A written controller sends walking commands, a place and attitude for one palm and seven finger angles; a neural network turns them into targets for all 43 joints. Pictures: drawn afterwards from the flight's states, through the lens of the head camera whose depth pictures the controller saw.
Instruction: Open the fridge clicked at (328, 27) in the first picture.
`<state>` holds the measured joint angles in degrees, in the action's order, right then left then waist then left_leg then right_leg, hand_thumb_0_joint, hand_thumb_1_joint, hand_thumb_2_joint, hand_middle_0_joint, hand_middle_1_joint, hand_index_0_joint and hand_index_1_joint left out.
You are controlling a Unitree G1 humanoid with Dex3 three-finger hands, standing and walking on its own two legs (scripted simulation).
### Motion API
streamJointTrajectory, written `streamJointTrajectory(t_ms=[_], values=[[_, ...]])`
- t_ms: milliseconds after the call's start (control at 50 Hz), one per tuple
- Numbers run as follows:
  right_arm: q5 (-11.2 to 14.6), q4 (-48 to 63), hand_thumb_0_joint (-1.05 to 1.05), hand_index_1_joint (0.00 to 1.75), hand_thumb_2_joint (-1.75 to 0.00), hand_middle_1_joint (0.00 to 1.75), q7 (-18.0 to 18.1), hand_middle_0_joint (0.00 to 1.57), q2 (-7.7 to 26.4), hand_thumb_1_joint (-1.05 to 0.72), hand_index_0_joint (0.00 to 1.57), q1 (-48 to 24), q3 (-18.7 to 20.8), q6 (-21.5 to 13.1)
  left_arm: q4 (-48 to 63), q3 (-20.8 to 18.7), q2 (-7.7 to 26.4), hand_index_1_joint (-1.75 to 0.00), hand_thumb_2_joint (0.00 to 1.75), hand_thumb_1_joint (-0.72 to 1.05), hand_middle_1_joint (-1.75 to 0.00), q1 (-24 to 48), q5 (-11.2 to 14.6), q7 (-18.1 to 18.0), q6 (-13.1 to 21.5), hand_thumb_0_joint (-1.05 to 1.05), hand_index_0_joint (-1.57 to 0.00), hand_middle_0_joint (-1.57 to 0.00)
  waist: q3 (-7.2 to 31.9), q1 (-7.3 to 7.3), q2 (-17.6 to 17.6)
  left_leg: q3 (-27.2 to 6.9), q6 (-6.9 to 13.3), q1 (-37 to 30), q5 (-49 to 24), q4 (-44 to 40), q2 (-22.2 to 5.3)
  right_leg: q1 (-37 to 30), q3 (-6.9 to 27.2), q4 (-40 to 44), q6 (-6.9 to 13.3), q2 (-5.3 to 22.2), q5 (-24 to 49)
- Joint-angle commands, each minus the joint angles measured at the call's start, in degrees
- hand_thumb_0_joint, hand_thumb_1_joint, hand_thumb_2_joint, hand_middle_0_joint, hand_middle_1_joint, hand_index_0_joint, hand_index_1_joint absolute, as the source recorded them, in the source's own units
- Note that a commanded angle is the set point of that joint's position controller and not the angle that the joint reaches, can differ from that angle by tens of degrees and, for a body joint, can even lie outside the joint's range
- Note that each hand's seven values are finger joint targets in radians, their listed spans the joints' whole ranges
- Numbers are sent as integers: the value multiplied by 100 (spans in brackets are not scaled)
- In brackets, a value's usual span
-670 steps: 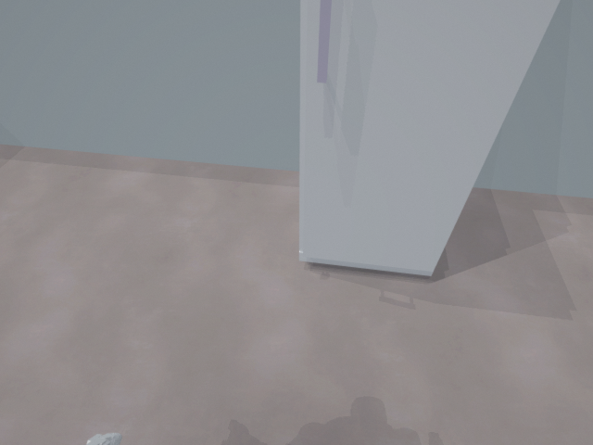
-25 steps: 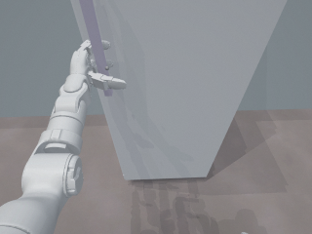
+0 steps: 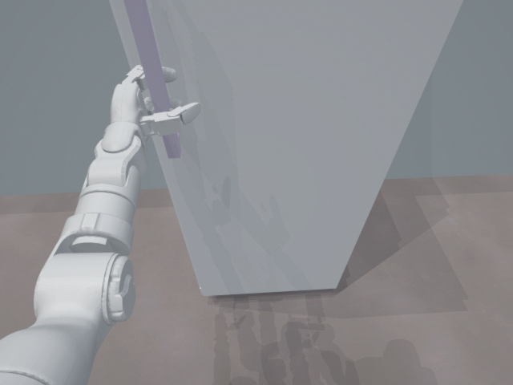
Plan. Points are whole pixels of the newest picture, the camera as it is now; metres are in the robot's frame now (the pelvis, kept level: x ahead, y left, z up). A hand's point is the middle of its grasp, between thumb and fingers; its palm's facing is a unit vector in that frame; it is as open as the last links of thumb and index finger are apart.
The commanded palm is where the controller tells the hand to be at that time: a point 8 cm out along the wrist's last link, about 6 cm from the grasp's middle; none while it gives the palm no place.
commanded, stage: grip the handle and tug to test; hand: left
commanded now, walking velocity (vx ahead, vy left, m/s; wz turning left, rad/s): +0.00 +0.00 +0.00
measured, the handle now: (153, 57) +0.53 +0.16 +0.26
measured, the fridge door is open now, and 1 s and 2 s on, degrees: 0 1 29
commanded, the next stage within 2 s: pull the door a little, standing still in 0.94 s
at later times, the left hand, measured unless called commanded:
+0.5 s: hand (171, 110) +0.47 +0.14 +0.20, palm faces +0.08 -1.00 +0.00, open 5.8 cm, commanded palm +0.44 +0.19 +0.20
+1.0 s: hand (171, 114) +0.46 +0.13 +0.20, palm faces +0.07 -1.00 +0.01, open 5.9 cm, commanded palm +0.41 +0.19 +0.20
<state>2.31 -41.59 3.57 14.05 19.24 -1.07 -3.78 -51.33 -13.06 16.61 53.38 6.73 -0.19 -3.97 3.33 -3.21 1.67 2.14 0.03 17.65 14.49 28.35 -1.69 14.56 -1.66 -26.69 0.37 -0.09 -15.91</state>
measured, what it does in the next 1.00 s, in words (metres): stands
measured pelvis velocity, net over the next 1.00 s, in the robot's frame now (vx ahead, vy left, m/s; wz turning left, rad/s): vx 0.03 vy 0.00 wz -0.03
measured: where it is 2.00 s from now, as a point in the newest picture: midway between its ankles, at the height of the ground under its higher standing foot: outside the picture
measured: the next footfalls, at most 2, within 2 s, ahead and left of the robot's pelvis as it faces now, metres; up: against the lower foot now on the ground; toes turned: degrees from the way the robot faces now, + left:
none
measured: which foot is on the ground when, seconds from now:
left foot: down 0.00-1.00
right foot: down 0.00-1.00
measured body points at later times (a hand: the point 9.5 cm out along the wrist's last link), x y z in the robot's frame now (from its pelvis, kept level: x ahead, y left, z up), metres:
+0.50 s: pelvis +0.01 +0.00 +0.00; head +0.02 -0.01 +0.45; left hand +0.46 +0.19 +0.21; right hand +0.09 -0.26 -0.12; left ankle +0.00 +0.12 -0.74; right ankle -0.03 -0.12 -0.74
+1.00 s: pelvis +0.03 +0.00 +0.00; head +0.03 -0.02 +0.45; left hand +0.45 +0.19 +0.20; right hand +0.14 -0.26 -0.11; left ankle +0.00 +0.12 -0.74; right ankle -0.03 -0.12 -0.74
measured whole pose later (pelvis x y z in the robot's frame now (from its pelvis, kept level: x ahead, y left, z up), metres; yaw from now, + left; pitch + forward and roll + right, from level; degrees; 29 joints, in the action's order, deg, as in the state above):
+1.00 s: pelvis +0.03 +0.00 +0.00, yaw -2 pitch +3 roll +0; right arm 2.7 -37.8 3.3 14.0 16.2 -0.6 -0.1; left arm -29.5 -13.9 14.3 39.4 8.2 0.5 -12.8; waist 4.3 -1.9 2.1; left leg 3.7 -0.3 12.1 15.6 25.1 -2.1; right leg 9.8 -0.1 -23.7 0.6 -0.6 -16.7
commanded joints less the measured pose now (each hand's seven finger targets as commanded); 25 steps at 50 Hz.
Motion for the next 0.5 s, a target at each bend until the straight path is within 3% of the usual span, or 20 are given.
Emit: streamJointTrajectory(t_ms=[0,20,100,160,260,320,380,400,480], values=[[15,667,0,30,-90,30,75,20,791,-90,20,-110,265,-225,1602,-48,876,-137,80,67,-137,3115,79,148,448,0,-43,-43,1956,15,-130,-171,233,-1280,-2004,-63,62,-349,-7,193,113,-93,2365],[26,652,0,30,-90,30,84,20,799,-90,20,-104,272,-208,1535,-156,1001,-137,82,71,-137,3022,63,151,418,0,-43,-43,1959,26,-168,-159,230,-1275,-1981,-58,64,-362,-4,198,112,-100,2362],[35,640,0,30,-90,30,94,20,783,-90,20,-116,262,-193,1540,23,824,-140,90,90,-140,3113,62,154,367,0,-45,-45,1795,-36,-17,-169,222,-1292,-1928,-71,49,-219,-15,231,112,-96,2244],[29,597,0,30,-90,30,106,20,783,-90,20,-88,252,-178,1328,81,786,-140,90,90,-140,3259,30,139,304,0,-45,-45,1624,-112,-192,-184,232,-1203,-1732,-86,60,-105,-16,273,96,-96,2098],[4,630,0,30,-90,30,99,20,784,-90,20,-52,273,-166,1484,-91,936,-140,90,90,-140,3151,24,142,349,0,-45,-45,2071,-5,-140,-173,226,-1351,-2116,-33,79,-330,-7,177,109,-82,2460],[6,653,0,30,-90,30,81,20,771,-90,20,-95,267,-169,1548,54,734,-140,90,90,-140,3095,76,174,348,0,-45,-45,1984,-34,-186,-159,237,-1348,-2173,-17,75,-322,-12,183,92,-88,2552],[0,644,0,30,-90,30,106,20,820,-90,20,-70,263,-126,1393,-181,1059,-140,90,90,-140,3036,70,171,342,0,-45,-45,1845,-5,-392,-138,263,-1160,-1990,-53,89,-433,-6,229,86,-80,2493],[16,661,0,30,-90,30,110,20,795,-90,20,-120,254,-120,1399,-105,981,-140,90,90,-140,3065,73,194,335,0,-45,-45,1802,-33,-414,-123,271,-1131,-1939,-67,93,-412,7,225,75,-78,2511],[17,705,0,30,-90,30,106,20,773,-90,20,-131,256,-120,1503,-57,909,-140,90,90,-140,3094,53,194,347,0,-45,-45,1893,-3,-62,-102,264,-1282,-2088,-16,110,-393,20,206,95,-67,2570]])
